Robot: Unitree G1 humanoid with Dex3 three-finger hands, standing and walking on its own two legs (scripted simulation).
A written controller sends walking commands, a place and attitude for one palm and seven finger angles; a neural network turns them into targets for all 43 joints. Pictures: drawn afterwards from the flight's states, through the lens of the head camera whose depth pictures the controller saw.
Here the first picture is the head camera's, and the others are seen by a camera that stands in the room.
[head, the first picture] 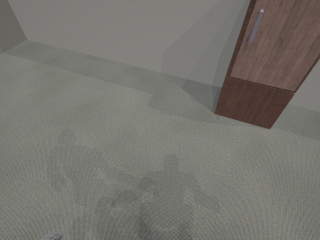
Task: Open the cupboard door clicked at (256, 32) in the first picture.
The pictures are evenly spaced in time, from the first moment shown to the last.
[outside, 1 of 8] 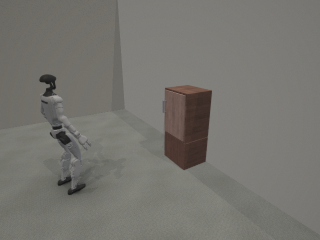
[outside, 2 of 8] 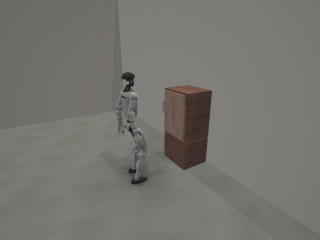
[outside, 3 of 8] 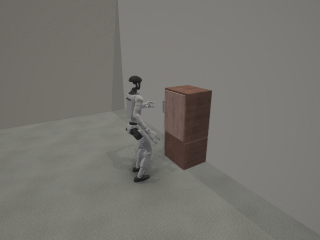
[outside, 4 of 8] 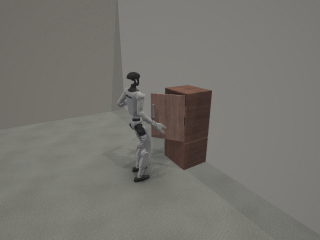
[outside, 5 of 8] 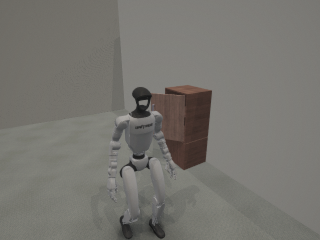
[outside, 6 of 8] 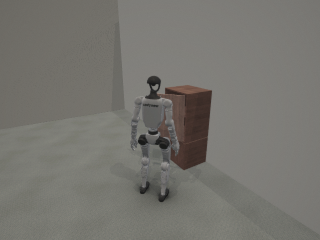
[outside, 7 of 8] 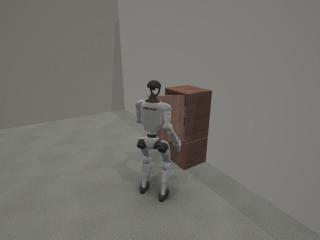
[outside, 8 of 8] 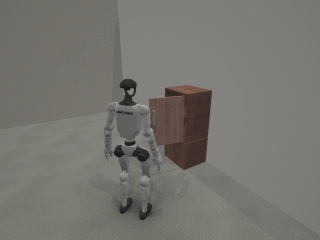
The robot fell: no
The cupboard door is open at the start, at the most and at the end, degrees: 0 77 77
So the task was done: yes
